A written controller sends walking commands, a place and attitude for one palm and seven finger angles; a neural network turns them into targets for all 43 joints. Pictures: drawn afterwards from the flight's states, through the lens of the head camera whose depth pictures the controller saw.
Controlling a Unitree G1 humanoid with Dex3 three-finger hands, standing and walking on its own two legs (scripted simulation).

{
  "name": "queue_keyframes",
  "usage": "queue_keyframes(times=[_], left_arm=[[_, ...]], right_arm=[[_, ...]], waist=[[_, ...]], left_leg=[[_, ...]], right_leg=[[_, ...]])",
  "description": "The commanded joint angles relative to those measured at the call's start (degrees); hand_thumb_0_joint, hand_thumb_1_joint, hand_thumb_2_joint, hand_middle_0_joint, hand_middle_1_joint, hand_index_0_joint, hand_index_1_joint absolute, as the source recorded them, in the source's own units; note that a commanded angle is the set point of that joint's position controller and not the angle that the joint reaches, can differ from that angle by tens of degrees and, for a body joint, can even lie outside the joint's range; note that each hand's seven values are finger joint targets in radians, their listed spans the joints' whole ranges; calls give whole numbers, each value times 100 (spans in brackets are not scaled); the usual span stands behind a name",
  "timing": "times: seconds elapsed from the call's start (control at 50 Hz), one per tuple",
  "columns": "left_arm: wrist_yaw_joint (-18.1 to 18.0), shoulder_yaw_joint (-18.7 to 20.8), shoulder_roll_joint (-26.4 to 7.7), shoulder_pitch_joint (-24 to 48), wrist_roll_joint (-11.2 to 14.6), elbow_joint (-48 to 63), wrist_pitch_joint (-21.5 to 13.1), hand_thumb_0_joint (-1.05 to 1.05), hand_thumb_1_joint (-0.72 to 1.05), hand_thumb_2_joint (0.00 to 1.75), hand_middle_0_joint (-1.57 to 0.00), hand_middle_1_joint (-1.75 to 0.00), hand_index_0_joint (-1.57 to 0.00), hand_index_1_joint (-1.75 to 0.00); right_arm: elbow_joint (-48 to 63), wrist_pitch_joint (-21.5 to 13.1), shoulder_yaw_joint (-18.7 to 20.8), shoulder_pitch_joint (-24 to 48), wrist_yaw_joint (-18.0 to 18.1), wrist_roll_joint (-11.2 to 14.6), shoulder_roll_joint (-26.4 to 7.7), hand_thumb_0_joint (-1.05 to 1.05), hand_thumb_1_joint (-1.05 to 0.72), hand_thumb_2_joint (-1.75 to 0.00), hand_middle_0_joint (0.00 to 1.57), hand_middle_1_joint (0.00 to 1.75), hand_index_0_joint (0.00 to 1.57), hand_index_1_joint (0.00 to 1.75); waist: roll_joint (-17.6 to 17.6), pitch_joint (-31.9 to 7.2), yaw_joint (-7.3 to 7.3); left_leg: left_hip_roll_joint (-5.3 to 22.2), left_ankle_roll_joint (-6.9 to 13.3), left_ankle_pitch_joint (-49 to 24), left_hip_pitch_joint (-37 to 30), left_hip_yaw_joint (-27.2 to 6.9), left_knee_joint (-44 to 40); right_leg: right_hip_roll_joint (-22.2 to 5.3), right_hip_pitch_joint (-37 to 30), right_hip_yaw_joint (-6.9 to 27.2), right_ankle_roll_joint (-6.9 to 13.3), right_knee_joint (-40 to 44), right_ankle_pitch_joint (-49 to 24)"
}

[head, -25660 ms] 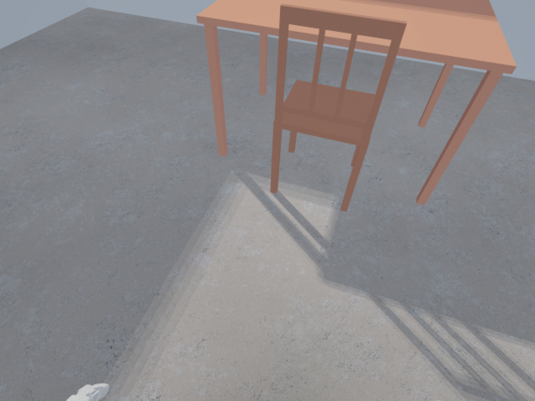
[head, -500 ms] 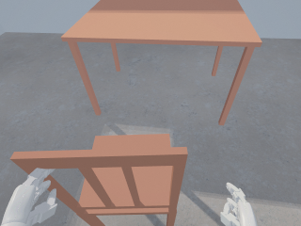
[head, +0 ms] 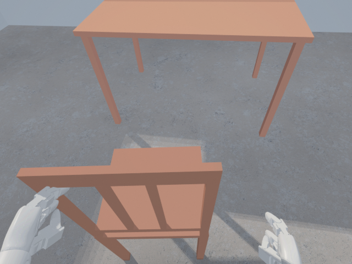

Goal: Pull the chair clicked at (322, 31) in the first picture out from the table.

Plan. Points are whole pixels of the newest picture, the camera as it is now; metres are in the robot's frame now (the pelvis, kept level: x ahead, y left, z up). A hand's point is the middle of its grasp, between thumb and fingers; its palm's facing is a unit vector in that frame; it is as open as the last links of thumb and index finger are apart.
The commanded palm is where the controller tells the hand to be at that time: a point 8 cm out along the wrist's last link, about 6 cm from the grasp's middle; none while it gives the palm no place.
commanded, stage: step back with the hand held close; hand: left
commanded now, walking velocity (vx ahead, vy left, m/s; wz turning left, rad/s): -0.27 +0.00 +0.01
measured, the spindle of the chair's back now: (118, 209) +0.25 +0.21 -0.09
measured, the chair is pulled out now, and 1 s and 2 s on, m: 0.70 0.70 0.70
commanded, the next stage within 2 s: stop stepping back and stand still in 0.82 s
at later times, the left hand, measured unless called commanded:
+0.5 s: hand out of the picture +0.11 +0.31 +0.22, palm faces +0.53 -0.68 -0.51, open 7.3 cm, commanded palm +0.06 +0.33 +0.18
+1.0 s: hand out of the picture +0.01 +0.30 +0.16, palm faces +0.24 -0.71 -0.66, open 7.4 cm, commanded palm -0.07 +0.34 +0.18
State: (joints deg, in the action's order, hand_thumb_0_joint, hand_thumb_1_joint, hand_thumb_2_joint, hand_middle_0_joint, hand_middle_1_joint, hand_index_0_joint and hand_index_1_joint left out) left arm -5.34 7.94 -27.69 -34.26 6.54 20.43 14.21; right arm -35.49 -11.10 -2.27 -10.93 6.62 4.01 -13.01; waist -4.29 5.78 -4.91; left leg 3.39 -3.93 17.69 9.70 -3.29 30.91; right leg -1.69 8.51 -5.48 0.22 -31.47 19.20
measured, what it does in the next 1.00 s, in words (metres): walks backwards: right foot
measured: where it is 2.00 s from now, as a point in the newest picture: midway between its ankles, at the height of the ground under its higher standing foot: outside the picture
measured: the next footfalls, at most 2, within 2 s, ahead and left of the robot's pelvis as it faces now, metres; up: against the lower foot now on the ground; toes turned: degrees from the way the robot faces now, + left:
right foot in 0.94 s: -0.32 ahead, -0.08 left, +0.00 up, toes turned -5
left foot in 1.16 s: -0.18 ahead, +0.14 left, +0.00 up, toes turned -2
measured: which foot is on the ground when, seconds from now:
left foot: down 0.00-1.00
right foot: down 0.00-0.60, up 0.62-0.92, down 0.94-1.00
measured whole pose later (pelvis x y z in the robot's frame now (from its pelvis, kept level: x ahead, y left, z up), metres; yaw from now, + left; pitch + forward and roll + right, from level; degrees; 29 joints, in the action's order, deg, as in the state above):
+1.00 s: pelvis -0.23 +0.05 -0.01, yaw -5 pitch +4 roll -3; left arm -5.8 28.7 -28.9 -32.4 5.1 27.6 -12.4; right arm -36.9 -7.7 1.2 -1.7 2.9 0.0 -11.9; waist -7.8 6.4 -0.9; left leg 4.3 0.1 -1.8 31.7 -0.1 25.6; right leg 1.8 5.1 -0.5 -1.7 -22.7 23.6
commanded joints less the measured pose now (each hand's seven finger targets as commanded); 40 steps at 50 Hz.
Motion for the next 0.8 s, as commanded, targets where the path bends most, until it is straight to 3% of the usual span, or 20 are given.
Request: queue_keyframes(times=[0.0, 0.04, 0.12, 0.2, 0.22, 0.26, 0.32, 0.38, 0.4, 0.42, 0.46, 0.5, 0.52, 0.54, 0.58, 0.6, 0.62, 0.68, 0.72, 0.78], left_arm=[[-543, 2204, -1619, 2014, -121, 3144, -1710, 0, 90, 90, -20, -30, -20, -30], [-586, 2337, -1735, 1633, -109, 3351, -1812, 0, 90, 90, -20, -30, -20, -30], [-644, 2525, -1784, 816, -93, 3686, -1949, 0, 90, 90, -20, -30, -20, -30], [-689, 2708, -1860, 510, -73, 4109, -2104, 0, 90, 90, -20, -30, -20, -30], [-680, 2789, -1898, 272, -75, 3914, -2115, 0, 90, 90, -20, -30, -20, -30], [-693, 2853, -1928, 316, -89, 3942, -2207, 0, 90, 90, -20, -30, -20, -30], [-709, 2997, -1539, 96, -141, 2994, -2410, 0, 90, 90, -20, -30, -20, -30], [-681, 2754, -831, -95, -281, 1067, -2362, 0, 90, 90, -20, -30, -20, -30], [-630, 2497, -625, 58, -298, 690, -2312, 0, 90, 90, -20, -30, -20, -30], [-591, 2274, -268, -117, -329, -5, -2224, 0, 90, 90, -20, -30, -20, -30], [-535, 2009, -255, 370, -415, -194, -2185, 0, 90, 90, -20, -30, -20, -30], [-506, 1867, -245, 710, -432, -165, -2184, 0, 90, 90, -20, -30, -20, -30], [-532, 1892, -416, 921, -421, 137, -2214, 0, 90, 90, -20, -30, -20, -30], [-503, 1696, -261, 1093, -449, 622, -2284, 0, 90, 90, -20, -30, -20, -30], [-537, 1821, -481, 1436, -547, 1711, -2412, 0, 90, 90, -20, -30, -20, -30], [-550, 1819, -589, 1779, -616, 2469, -2510, 0, 90, 90, -20, -30, -20, -30], [-613, 2124, -1097, 2084, -671, 3309, -2654, 0, 90, 90, -20, -30, -20, -30], [-633, 2466, -1157, 775, -569, 4302, -2809, 0, 90, 90, -20, -30, -20, -30], [-642, 2934, -1437, 46, -509, 3955, -2922, 0, 90, 90, -20, -30, -20, -30], [-559, 2892, -926, -323, -281, 2929, -3096, 0, 90, 90, -20, -30, -20, -30]], right_arm=[[1061, 52, 292, 454, 32, 62, -624, 0, -90, -90, 20, 30, 20, 30], [1120, 182, 323, 529, 42, 45, -643, 0, -90, -90, 20, 30, 20, 30], [1221, 333, 387, 730, 26, 50, -607, 0, -90, -90, 20, 30, 20, 30], [1273, 396, 425, 708, 69, -14, -583, 0, -90, -90, 20, 30, 20, 30], [1204, 378, 450, 788, 81, 9, -591, 0, -90, -90, 20, 30, 20, 30], [1196, 368, 435, 673, 108, -59, -586, 0, -90, -90, 20, 30, 20, 30], [967, 280, 473, 671, 125, -135, -523, 0, -90, -90, 20, 30, 20, 30], [690, 476, 593, 522, -5, -200, -547, 0, -90, -90, 20, 30, 20, 30], [629, 544, 632, 539, -61, -190, -591, 0, -90, -90, 20, 30, 20, 30], [514, 580, 648, 656, -90, -194, -548, 0, -90, -90, 20, 30, 20, 30], [612, 671, 559, 676, -140, -165, -529, 0, -90, -90, 20, 30, 20, 30], [774, 656, 501, 749, -92, -120, -538, 0, -90, -90, 20, 30, 20, 30], [827, 633, 487, 844, -43, -104, -601, 0, -90, -90, 20, 30, 20, 30], [965, 578, 389, 739, -29, -125, -608, 0, -90, -90, 20, 30, 20, 30], [1113, 430, 353, 784, -15, -215, -653, 0, -90, -90, 20, 30, 20, 30], [1133, 360, 371, 846, -25, -280, -619, 0, -90, -90, 20, 30, 20, 30], [1102, 294, 386, 909, -18, -330, -610, 0, -90, -90, 20, 30, 20, 30], [1099, -69, 442, 547, -131, -407, -665, 0, -90, -90, 20, 30, 20, 30], [841, -199, 502, 358, -149, -414, -647, 0, -90, -90, 20, 30, 20, 30], [450, -226, 494, 153, -162, -542, -521, 0, -90, -90, 20, 30, 20, 30]], waist=[[-449, -1333, 284], [-932, -1736, 248], [-1059, -2315, 180], [-833, -2294, 189], [-973, -2310, 182], [-687, -1984, 199], [-201, -1628, 302], [1030, -1038, 441], [1263, -819, 489], [1144, -554, 532], [1607, -230, 586], [1735, 120, 557], [1384, 287, 515], [922, 202, 493], [-534, -59, 541], [-843, -285, 530], [-1158, -582, 513], [-1762, -1396, 263], [-2253, -1629, 270], [-1798, -1687, 429]], left_leg=[[162, 385, -2740, -395, 154, -219], [266, 412, -3126, -569, 80, -304], [365, 450, -3161, -588, -21, -409], [436, 427, -2637, -77, -90, -334], [432, 457, -2375, -58, -87, -428], [446, 449, -1684, 394, -175, -434], [262, 388, -329, 580, -38, -369], [-162, 226, 582, 193, 252, 1142], [-193, 226, 613, 101, 235, 1758], [-169, 269, 617, 80, 223, 1839], [-19, 374, 662, 435, 88, 1238], [113, 507, 856, 1135, -128, -117], [297, 641, 1123, 1544, -414, -842], [483, 773, 1383, 2059, -731, -1402], [1195, 1087, 2531, 2998, -1783, -2484], [1352, 1205, 2369, 2919, -1934, -2511], [1295, 1237, 1786, 2499, -1795, -2322], [941, 1093, -181, 1694, -1092, -1456], [878, 1062, -530, 1248, -1061, -1435], [927, 1046, -2257, -38, -1379, -1228]], right_leg=[[-592, -363, 513, -12, 466, -3781], [-587, -529, 514, -21, 322, -3610], [-468, -761, 459, -62, 148, -3072], [-557, -764, 426, -73, 147, -2920], [-504, -694, 470, -83, 125, -2645], [-544, -503, 481, -108, 222, -2192], [-662, 148, 791, 10, 671, -1045], [-1211, 1906, 1300, 390, 1707, 1059], [-1433, 2532, 1346, 526, 1949, 1652], [-1441, 2932, 1382, 598, 2045, 1779], [-1263, 2987, 876, 388, 1697, 1696], [-785, 2399, 624, 93, 1261, 1760], [-564, 2017, 561, -32, 964, 1719], [-290, 1397, 405, -170, 482, 1395], [13, 476, 401, -231, -1170, 552], [-23, 286, 521, -219, -1666, 217], [-112, 242, 615, -204, -1778, 21], [-44, 96, 441, -135, -1233, -30], [102, 231, 289, -120, -1051, 464], [220, 999, 409, -13, -435, 921]])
